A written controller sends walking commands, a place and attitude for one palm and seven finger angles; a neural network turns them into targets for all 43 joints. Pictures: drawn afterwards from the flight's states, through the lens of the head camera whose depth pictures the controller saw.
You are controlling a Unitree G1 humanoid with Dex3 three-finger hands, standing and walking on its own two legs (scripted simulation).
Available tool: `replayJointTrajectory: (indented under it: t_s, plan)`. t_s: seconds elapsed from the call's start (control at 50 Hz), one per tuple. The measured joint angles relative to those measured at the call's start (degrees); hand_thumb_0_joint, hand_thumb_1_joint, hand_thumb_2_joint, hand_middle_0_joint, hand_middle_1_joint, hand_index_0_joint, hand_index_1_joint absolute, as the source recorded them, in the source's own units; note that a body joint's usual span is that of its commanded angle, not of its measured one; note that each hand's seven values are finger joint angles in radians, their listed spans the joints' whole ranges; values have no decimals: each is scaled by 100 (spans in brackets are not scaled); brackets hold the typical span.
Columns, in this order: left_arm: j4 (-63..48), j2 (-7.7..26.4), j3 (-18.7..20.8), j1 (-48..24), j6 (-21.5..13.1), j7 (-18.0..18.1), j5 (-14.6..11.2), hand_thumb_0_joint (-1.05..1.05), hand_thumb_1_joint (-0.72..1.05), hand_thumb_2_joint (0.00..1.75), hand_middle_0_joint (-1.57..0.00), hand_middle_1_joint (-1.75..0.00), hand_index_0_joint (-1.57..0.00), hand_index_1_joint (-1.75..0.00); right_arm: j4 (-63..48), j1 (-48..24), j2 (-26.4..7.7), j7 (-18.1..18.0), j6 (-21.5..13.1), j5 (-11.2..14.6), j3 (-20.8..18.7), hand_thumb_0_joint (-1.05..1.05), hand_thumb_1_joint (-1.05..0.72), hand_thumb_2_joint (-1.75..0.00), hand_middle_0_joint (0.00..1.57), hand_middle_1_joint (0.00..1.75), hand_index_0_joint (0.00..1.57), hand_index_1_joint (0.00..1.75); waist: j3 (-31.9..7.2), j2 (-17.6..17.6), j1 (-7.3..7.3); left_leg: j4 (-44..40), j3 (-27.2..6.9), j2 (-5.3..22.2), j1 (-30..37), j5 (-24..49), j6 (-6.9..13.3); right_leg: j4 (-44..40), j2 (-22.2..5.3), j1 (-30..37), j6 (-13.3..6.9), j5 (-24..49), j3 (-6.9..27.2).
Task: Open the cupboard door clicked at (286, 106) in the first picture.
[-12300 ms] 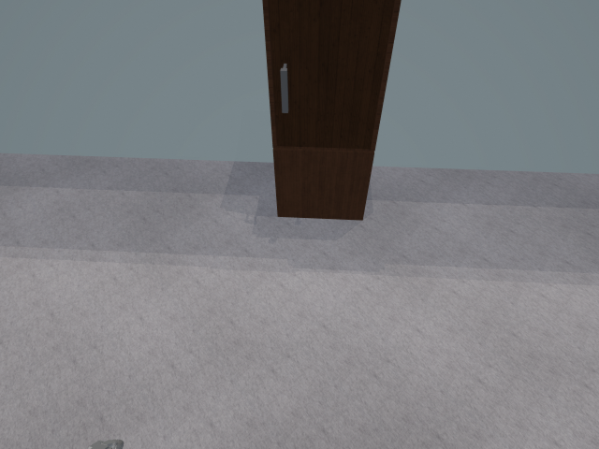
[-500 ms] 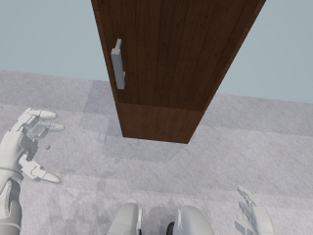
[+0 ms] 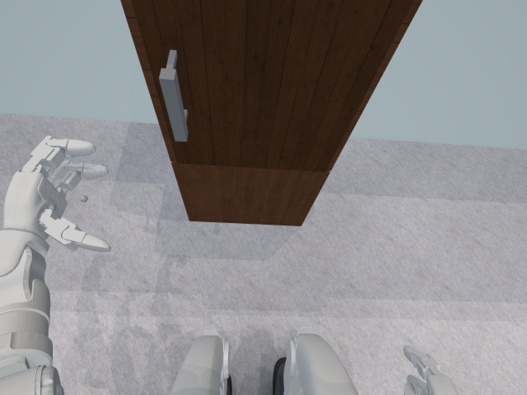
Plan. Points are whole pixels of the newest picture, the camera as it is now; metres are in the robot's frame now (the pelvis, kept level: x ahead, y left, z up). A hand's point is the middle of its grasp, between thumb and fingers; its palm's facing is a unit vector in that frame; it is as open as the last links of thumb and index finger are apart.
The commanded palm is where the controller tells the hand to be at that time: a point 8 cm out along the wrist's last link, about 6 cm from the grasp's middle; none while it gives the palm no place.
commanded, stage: move the hooked fingers beside the handle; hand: left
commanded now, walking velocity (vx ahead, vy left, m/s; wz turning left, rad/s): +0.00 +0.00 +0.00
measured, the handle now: (177, 99) +0.57 +0.16 +0.03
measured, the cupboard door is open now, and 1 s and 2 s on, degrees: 0 0 0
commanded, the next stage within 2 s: slide the fingers in behind the handle in 1.74 s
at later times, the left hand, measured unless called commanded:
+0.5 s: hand (110, 157) +0.45 +0.25 +0.01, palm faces -0.01 -1.00 -0.01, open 14.0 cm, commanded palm +0.45 +0.28 +0.02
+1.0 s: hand (134, 119) +0.53 +0.23 +0.01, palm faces +0.01 -1.00 -0.01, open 14.0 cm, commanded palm +0.52 +0.26 +0.01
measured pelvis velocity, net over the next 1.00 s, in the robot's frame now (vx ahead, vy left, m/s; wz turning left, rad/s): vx -0.01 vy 0.00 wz -0.04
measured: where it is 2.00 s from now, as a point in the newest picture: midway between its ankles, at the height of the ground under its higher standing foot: outside the picture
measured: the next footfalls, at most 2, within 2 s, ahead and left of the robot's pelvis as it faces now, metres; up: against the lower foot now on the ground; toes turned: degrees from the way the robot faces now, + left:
none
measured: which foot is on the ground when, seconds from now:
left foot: down 0.00-1.00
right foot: down 0.00-1.00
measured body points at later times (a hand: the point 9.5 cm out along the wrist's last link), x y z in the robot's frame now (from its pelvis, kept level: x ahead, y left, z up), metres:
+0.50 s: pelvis +0.00 +0.01 -0.01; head +0.15 +0.05 +0.41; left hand +0.45 +0.30 +0.02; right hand +0.07 -0.26 -0.11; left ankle +0.01 +0.08 -0.62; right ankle +0.04 -0.11 -0.62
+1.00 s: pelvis -0.01 +0.00 -0.03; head +0.18 +0.04 +0.38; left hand +0.52 +0.28 +0.01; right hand +0.00 -0.27 -0.13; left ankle +0.01 +0.08 -0.62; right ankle +0.04 -0.11 -0.62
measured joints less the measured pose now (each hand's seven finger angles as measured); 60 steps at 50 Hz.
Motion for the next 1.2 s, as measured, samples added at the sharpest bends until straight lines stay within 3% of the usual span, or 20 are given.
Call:
replayJointTrajectory:
  t_s: [0.42, 0.98, 1.08, 1.2]
  plan:
    - [1200, 144, -97, -1374, -311, 421, 481, -1, -50, 30, -30, -120, -30, -120, 118, 64, 77, 128, 561, -114, 26, 1, -90, -90, 21, 30, 20, 30, 7, 56, -221, 155, 6, -9, -311, -40, 75, 64, -9, -265, 87, 10, 4]
    - [2583, 1112, 228, -3353, -166, 794, 1085, -1, -50, 30, -30, -120, -30, -120, 93, 300, 10, 211, 1064, -301, 254, 0, -90, -90, 21, 30, 20, 30, 143, 155, -803, 696, -127, 112, -1246, -133, 3, 505, 90, -1163, -17, -28, -143]
    - [2618, 1258, 317, -3414, -41, 785, 1178, -1, -50, 30, -30, -120, -30, -120, -21, 345, 9, 242, 1143, -306, 289, 0, -90, -90, 21, 30, 20, 30, 160, 171, -881, 753, -111, 146, -1354, -154, 4, 552, 120, -1285, -20, -25, -128]
    - [2314, 1159, 423, -3157, -49, 783, 1130, -1, -50, 30, -30, -120, -30, -120, -27, 376, 54, 284, 1188, -289, 283, 0, -90, -90, 21, 30, 20, 30, 187, 168, -827, 716, -78, 162, -1327, -157, 9, 522, 138, -1276, -9, -16, -93]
